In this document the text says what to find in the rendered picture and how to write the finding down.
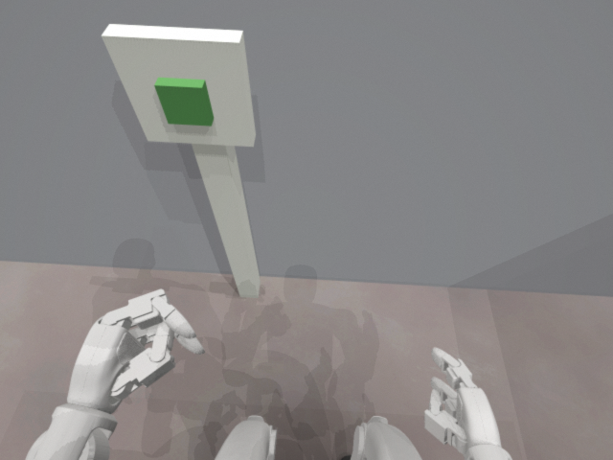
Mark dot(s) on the panel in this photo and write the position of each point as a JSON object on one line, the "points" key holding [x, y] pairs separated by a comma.
{"points": [[141, 55]]}

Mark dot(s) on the robot thigh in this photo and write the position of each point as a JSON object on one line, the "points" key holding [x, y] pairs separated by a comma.
{"points": [[249, 440], [378, 441]]}

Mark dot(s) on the button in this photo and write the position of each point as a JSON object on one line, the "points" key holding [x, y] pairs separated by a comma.
{"points": [[185, 101]]}

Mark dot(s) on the robot left forearm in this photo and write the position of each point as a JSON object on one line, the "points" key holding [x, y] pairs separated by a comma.
{"points": [[76, 433]]}

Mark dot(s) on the robot left thigh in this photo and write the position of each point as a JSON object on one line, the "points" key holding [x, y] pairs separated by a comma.
{"points": [[249, 440]]}

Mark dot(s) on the robot right hand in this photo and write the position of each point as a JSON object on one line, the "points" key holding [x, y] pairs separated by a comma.
{"points": [[468, 419]]}

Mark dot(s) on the robot left hand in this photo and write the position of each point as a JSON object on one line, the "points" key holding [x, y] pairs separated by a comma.
{"points": [[99, 379]]}

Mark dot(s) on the robot right thigh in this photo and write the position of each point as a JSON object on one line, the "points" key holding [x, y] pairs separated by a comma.
{"points": [[378, 441]]}

